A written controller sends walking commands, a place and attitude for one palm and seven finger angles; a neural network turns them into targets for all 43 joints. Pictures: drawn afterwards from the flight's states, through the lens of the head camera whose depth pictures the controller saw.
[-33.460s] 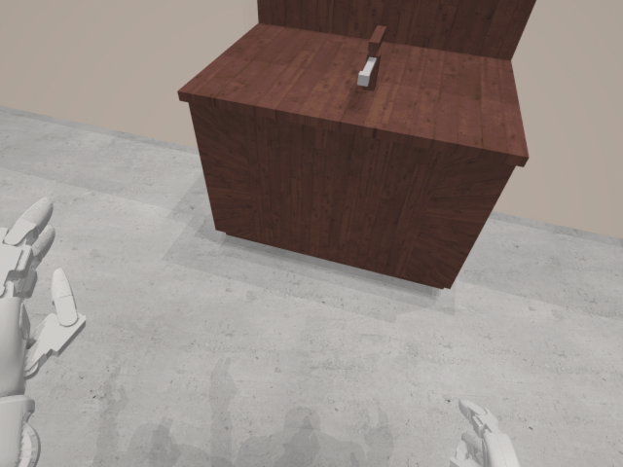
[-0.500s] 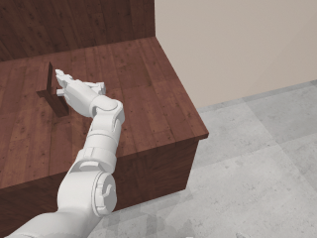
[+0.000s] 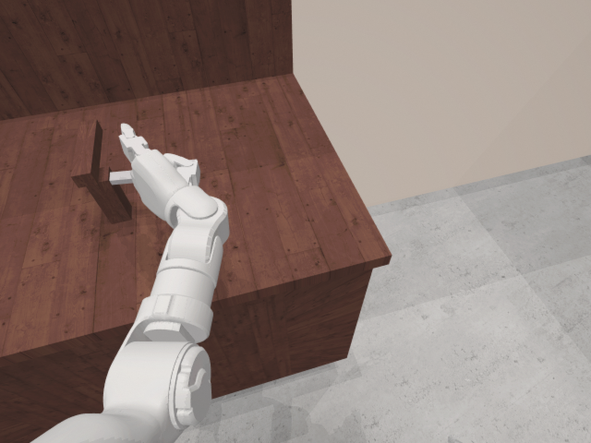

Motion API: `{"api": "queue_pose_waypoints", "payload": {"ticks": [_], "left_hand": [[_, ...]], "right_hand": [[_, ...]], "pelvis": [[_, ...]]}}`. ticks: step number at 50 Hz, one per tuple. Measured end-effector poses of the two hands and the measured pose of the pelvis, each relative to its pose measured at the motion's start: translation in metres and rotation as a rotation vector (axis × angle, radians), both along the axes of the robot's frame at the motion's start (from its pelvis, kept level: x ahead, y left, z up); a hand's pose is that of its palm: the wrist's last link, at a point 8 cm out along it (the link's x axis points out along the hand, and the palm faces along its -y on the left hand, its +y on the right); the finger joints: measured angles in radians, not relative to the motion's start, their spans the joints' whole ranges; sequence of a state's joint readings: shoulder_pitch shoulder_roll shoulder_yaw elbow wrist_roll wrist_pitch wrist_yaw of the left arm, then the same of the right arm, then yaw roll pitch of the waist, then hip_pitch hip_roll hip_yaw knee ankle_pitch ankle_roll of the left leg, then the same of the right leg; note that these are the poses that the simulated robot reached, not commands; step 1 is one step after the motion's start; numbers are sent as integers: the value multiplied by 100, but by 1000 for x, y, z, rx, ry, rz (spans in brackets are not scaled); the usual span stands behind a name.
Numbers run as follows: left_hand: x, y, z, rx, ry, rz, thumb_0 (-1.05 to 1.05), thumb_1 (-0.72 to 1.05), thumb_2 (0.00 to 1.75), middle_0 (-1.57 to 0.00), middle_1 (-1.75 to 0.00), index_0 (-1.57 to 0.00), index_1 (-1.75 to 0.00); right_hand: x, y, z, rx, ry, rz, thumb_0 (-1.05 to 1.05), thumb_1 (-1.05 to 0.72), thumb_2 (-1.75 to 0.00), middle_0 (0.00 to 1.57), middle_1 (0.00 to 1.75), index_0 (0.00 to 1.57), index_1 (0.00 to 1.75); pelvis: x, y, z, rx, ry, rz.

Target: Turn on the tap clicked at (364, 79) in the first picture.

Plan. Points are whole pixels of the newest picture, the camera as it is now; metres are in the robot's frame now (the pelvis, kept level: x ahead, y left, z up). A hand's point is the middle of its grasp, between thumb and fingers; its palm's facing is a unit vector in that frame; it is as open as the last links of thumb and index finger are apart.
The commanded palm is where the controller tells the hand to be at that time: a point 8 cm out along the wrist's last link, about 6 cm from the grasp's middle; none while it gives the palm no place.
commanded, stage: draw the hand back beside the body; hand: left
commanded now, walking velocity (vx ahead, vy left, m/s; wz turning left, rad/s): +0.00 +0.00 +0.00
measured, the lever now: (191, 171) +0.54 +0.18 +0.05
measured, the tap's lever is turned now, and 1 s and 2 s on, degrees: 81 81 81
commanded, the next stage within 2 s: step back with the hand held close in 1.40 s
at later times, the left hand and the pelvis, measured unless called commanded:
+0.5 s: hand (120, 245) +0.30 +0.19 +0.17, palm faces +0.23 -0.95 -0.22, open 7.7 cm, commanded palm +0.26 +0.24 +0.16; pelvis -0.02 +0.01 +0.02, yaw +0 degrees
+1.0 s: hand (28, 304) +0.23 +0.25 +0.17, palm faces +0.37 -0.88 -0.31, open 7.5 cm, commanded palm +0.18 +0.29 +0.18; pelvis +0.00 +0.02 +0.02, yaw +0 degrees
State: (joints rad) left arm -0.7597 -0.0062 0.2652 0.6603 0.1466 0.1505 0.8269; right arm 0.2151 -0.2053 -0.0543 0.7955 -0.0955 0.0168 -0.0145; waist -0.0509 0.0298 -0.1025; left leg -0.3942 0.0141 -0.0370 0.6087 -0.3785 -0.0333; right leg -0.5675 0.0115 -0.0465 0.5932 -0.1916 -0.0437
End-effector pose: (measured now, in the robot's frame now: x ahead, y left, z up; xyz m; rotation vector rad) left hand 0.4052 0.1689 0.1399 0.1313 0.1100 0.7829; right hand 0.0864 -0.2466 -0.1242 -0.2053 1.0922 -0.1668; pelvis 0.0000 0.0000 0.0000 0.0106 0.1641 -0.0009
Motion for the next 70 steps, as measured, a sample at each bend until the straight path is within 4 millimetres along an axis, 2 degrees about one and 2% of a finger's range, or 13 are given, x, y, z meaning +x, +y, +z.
{"api": "queue_pose_waypoints", "payload": {"ticks": [4, 7, 14, 17, 20, 24, 28, 33, 41, 46, 53, 60, 70], "left_hand": [[-7, -2, 13, 6, -67, -215, 1, 89, 89, -16, -16, -16, -15], [-24, 2, 18, -38, -128, -350, 1, 89, 89, -16, -17, -16, -16], [-87, 53, 6, 75, -81, -496, 1, 89, 89, -17, -18, -17, -18], [-113, 70, 12, 124, -95, -504, 1, 89, 89, -17, -19, -17, -19], [-130, 74, 25, 164, -142, -523, 1, 89, 89, -17, -20, -17, -20], [-138, 67, 35, 184, -199, -573, 1, 89, 90, -17, -21, -17, -21], [-142, 63, 35, 179, -221, -612, 1, 89, 90, -18, -22, -18, -22], [-158, 78, 29, 178, -197, -594, 1, 89, 89, -19, -24, -19, -23], [-196, 112, 43, 263, -195, -487, 1, 89, 89, -20, -26, -20, -26], [-207, 119, 46, 291, -199, -461, 1, 89, 89, -20, -28, -20, -27], [-219, 126, 43, 313, -153, -445, 1, 89, 89, -21, -30, -21, -29], [-243, 136, 57, 378, -150, -396, 1, 89, 89, -21, -30, -21, -30], [-240, 136, 48, 340, -156, -374, 1, 89, 89, -21, -30, -21, -30]], "right_hand": [[6, -1, 9, -8, -58, -61, 1, -91, -89, 20, 30, 20, 29], [11, 0, 17, -6, -104, -84, 1, -91, -89, 20, 30, 20, 29], [28, 6, 35, 30, -231, -65, 1, -91, -89, 20, 30, 20, 29], [39, 11, 41, 22, -267, -5, 1, -91, -90, 20, 30, 20, 29], [51, 19, 46, 17, -303, 56, 1, -91, -90, 20, 30, 20, 29], [66, 33, 54, 27, -349, 99, 1, -91, -90, 20, 30, 20, 29], [74, 46, 63, 50, -393, 97, 1, -90, -90, 20, 30, 20, 29], [73, 55, 65, 71, -399, 84, 1, -90, -89, 20, 30, 20, 29], [67, 54, 51, 59, -327, 118, 1, -90, -90, 20, 30, 20, 29], [72, 53, 49, 53, -315, 127, 1, -90, -89, 20, 30, 20, 29], [86, 50, 58, 43, -366, 117, 1, -90, -89, 20, 30, 20, 29], [100, 50, 63, 36, -407, 132, 1, -90, -90, 20, 30, 20, 29], [102, 57, 63, 44, -412, 152, 1, -90, -90, 20, 30, 20, 29]], "pelvis": [[3, 1, 5, -1, -44, -23], [6, 2, 8, -5, -88, -36], [1, 3, 14, -6, -206, -39], [-6, 5, 16, -7, -236, -24], [-13, 9, 17, -4, -254, -7], [-20, 14, 18, 3, -260, 2], [-20, 16, 19, 4, -260, -9], [-15, 18, 20, -4, -266, -20], [-5, 23, 21, -12, -272, -3], [-1, 24, 21, -13, -267, 4], [5, 23, 21, -20, -259, -2], [10, 24, 20, -24, -257, 4], [5, 23, 20, -18, -258, 11]]}}
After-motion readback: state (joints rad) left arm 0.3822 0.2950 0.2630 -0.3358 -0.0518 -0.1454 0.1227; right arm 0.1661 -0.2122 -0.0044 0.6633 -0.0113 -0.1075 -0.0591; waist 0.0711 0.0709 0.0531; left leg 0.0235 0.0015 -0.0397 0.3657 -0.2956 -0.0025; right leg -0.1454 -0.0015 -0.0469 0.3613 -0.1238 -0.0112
